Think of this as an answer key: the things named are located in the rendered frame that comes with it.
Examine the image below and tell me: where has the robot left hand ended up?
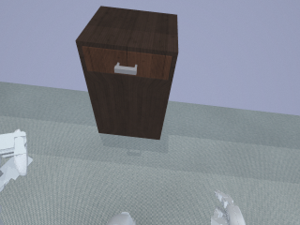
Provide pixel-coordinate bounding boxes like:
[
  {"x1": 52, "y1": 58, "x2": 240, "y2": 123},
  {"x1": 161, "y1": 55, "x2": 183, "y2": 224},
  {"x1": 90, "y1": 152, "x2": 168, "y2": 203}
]
[{"x1": 0, "y1": 129, "x2": 33, "y2": 192}]

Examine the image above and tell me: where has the robot right hand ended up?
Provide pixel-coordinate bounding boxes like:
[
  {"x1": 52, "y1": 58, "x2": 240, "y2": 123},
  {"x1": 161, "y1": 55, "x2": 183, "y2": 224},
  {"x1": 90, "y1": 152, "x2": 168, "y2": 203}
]
[{"x1": 211, "y1": 189, "x2": 246, "y2": 225}]

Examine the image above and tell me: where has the drawer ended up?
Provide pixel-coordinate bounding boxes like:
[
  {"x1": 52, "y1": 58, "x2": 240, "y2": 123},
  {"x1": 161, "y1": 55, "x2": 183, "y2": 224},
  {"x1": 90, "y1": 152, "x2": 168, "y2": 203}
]
[{"x1": 82, "y1": 46, "x2": 173, "y2": 80}]

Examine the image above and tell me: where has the robot left thigh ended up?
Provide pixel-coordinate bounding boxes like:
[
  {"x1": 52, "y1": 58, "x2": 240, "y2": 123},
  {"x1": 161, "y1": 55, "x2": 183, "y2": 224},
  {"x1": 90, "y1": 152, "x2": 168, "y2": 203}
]
[{"x1": 106, "y1": 214, "x2": 136, "y2": 225}]

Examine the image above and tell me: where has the cabinet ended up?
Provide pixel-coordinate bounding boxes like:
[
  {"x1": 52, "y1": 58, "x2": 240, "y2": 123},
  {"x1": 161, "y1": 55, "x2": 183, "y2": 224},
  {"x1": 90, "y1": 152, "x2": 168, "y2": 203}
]
[{"x1": 75, "y1": 6, "x2": 179, "y2": 140}]

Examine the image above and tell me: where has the handle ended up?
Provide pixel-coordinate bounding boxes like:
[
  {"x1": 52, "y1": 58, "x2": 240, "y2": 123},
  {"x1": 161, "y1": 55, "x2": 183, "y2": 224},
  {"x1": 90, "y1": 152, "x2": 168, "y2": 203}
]
[{"x1": 114, "y1": 62, "x2": 138, "y2": 75}]

